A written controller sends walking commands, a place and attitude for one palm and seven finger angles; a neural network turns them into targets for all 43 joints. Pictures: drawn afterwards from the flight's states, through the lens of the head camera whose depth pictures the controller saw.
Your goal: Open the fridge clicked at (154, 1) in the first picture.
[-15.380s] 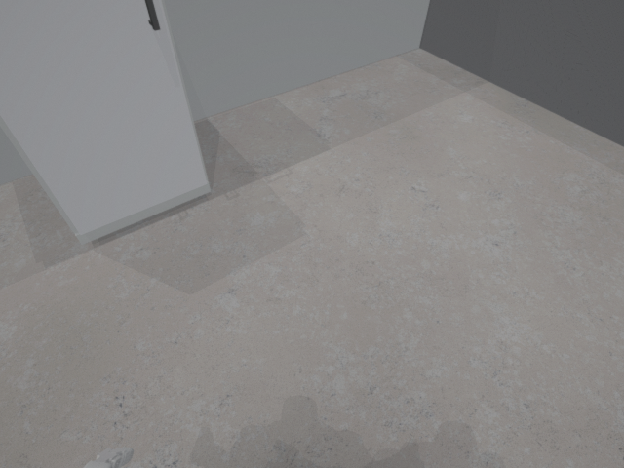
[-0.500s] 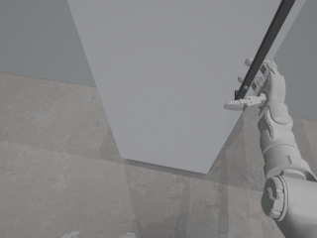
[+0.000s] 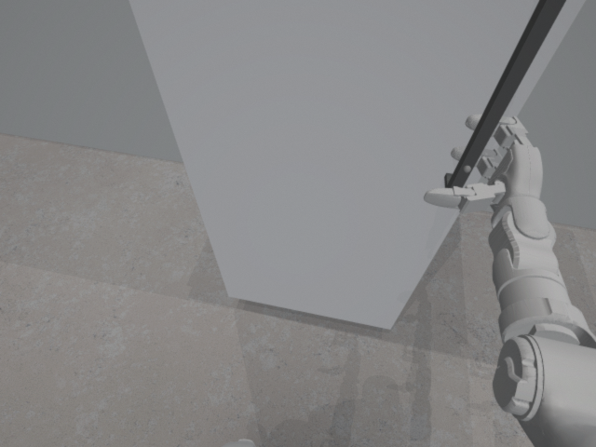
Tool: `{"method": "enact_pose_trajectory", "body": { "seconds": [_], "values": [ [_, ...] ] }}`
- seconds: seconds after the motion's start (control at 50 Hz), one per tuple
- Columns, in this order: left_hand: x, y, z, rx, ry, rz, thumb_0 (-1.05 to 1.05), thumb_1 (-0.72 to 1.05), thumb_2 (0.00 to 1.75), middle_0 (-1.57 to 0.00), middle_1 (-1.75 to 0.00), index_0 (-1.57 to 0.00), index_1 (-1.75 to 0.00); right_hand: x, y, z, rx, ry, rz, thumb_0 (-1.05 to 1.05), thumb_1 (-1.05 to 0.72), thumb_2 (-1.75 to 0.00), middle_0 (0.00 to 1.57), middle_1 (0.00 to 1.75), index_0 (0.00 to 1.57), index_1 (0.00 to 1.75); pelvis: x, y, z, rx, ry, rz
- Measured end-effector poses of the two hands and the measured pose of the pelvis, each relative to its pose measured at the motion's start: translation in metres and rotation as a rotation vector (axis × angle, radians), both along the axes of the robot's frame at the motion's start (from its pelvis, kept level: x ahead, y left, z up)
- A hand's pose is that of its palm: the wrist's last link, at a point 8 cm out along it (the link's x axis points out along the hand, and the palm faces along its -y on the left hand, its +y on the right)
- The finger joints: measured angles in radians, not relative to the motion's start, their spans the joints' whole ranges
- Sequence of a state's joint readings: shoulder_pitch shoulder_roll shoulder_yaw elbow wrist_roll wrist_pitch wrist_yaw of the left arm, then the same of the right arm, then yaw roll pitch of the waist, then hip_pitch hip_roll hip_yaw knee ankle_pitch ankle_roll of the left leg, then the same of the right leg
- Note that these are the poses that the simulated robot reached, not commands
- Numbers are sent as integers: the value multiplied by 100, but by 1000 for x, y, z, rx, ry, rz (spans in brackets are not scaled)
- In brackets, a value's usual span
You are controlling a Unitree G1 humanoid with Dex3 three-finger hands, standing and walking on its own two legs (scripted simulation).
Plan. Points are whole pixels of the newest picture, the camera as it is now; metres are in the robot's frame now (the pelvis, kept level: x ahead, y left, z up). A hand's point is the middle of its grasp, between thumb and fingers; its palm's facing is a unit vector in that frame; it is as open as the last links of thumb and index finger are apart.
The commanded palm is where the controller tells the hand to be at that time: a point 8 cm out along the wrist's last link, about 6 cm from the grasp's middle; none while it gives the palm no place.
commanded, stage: grip the handle and tug to test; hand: right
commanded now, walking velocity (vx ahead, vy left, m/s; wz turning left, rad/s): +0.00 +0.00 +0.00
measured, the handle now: (490, 105) +0.53 -0.17 +0.19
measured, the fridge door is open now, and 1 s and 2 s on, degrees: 0 0 13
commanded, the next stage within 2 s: pull the door a little, standing still in 1.26 s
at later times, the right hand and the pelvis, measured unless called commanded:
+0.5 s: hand (462, 166) +0.48 -0.15 +0.13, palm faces +0.08 +1.00 +0.00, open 5.9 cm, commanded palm +0.44 -0.20 +0.13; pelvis +0.00 +0.00 +0.00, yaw +0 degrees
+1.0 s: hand (457, 165) +0.48 -0.14 +0.13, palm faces +0.07 +1.00 +0.01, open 5.3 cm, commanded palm +0.43 -0.20 +0.13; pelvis +0.00 +0.00 +0.00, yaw +1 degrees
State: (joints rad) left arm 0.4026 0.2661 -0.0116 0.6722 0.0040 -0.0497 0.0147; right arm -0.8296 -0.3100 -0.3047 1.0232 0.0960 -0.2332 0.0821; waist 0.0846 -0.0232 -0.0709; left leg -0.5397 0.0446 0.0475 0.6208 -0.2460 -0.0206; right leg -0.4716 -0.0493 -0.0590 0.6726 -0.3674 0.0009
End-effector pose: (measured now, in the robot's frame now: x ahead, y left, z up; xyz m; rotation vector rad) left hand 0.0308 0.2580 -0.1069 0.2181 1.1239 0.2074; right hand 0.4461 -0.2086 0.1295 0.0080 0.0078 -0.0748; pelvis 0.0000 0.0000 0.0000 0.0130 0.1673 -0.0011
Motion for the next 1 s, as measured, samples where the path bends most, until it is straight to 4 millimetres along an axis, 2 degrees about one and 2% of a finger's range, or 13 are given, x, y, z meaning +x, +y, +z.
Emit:
{"method": "enact_pose_trajectory", "body": {
  "seconds": [0.28,0.52,0.7,1.0],
  "values": [
    [15,-2,0,1,-40,-28,1,90,90,-21,-30,-21,-30,2,10,4,-7,-2,18,0,-13,-58,37,129,37,129,-3,0,-1,-2,0,-9],
    [4,-1,-2,-4,-11,-12,1,90,90,-21,-30,-21,-30,5,5,0,-9,0,-6,1,-67,-81,42,136,43,137,-3,2,-1,-5,8,1],
    [-3,4,0,8,0,10,1,90,90,-21,-30,-21,-30,5,10,0,0,-2,15,1,-75,-85,41,138,41,139,-2,3,0,-3,5,5],
    [2,3,3,4,-35,23,1,90,90,-21,-30,-21,-30,5,11,0,1,1,4,1,-76,-84,39,139,41,139,-2,2,1,-5,4,19]
  ]
}}
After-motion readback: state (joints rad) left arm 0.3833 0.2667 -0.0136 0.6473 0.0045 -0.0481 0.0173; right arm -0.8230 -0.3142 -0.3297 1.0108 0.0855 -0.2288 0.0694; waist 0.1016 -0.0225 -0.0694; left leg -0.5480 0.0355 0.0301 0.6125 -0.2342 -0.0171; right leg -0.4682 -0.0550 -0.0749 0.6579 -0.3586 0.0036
